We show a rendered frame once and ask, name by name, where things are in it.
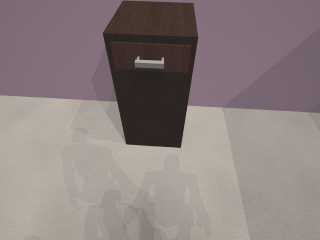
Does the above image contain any drawer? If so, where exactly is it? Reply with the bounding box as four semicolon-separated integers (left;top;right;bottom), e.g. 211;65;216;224
110;41;191;72

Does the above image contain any cabinet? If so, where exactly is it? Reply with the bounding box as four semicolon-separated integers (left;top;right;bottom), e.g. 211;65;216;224
103;0;198;148

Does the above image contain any handle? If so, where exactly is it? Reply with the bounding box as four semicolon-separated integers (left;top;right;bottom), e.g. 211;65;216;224
134;56;164;69

